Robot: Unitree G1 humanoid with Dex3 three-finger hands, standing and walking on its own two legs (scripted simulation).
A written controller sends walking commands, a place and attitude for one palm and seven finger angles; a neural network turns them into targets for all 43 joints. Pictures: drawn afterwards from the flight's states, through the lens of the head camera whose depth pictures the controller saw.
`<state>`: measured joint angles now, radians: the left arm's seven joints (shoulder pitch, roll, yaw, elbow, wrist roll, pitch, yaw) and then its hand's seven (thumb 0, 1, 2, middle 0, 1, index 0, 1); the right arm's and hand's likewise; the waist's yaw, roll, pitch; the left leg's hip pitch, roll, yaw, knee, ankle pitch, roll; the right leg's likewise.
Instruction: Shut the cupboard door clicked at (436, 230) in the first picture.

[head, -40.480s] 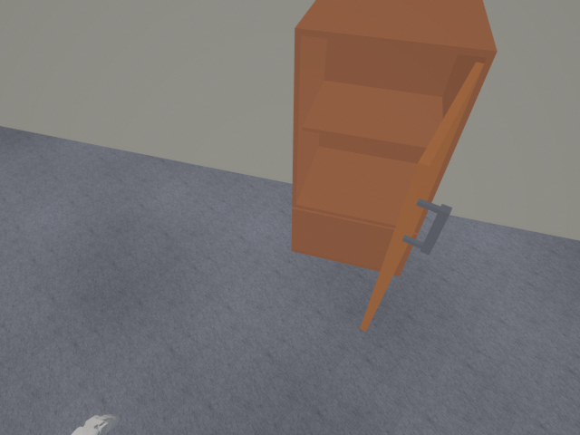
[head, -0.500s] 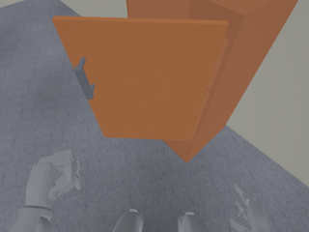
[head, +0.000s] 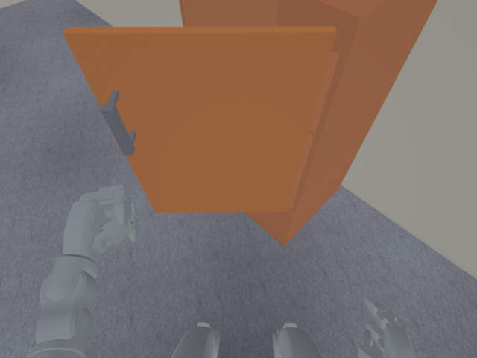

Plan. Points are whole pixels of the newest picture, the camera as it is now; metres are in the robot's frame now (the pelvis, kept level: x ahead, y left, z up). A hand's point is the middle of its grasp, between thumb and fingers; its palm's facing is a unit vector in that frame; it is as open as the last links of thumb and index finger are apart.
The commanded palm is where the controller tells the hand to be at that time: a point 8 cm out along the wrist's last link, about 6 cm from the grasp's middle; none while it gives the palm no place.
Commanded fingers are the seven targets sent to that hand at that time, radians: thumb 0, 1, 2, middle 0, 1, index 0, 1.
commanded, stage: bring the fist close to the handle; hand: left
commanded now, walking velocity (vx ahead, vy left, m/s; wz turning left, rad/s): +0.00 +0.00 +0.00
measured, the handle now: (122, 124) +0.52 +0.26 +0.06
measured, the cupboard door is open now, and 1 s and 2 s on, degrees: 45 45 33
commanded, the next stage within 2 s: push the door shut along its arc in 0.98 s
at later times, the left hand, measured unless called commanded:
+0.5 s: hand (133, 166) +0.42 +0.21 +0.06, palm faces +0.05 -1.00 -0.03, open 3.1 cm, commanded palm +0.40 +0.25 +0.06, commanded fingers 0.00 0.90 0.90 -1.30 -1.50 -1.30 -1.50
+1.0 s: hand (132, 160) +0.44 +0.21 +0.06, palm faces +0.07 -1.00 -0.02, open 3.1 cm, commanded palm +0.41 +0.26 +0.06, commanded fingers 0.00 0.90 0.90 -1.30 -1.50 -1.30 -1.50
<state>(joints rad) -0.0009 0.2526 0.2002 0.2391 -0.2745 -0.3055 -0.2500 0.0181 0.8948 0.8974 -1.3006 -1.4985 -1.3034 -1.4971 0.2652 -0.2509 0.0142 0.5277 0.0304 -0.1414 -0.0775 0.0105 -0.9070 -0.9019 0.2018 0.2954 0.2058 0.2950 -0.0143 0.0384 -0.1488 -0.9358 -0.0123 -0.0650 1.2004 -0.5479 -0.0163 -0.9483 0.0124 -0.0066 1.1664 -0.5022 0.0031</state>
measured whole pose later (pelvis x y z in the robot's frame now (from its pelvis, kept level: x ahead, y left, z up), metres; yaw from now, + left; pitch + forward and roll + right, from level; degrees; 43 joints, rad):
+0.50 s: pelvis +0.00 +0.02 +0.00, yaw -1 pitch +19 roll -2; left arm -0.50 0.33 0.29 0.74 -0.18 -0.38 -0.19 0.02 0.90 0.90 -1.30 -1.50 -1.30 -1.50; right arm 0.27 -0.25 0.02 0.60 0.01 -0.08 -0.05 0.01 -0.91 -0.90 0.20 0.30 0.21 0.29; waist -0.06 0.03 -0.13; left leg -0.99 -0.02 -0.05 1.19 -0.53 0.00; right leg -1.00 0.01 0.01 1.14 -0.47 0.02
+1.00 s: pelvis +0.00 +0.01 +0.00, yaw -1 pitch +20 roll -2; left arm -0.57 0.38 0.39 0.90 -0.18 -0.45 -0.25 0.02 0.90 0.90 -1.30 -1.50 -1.30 -1.50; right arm 0.33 -0.26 0.00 0.62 0.01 -0.02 -0.03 0.01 -0.91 -0.90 0.20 0.30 0.21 0.29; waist -0.08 0.02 -0.13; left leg -1.00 0.00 -0.05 1.18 -0.52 -0.01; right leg -1.02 0.02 0.01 1.13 -0.46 0.01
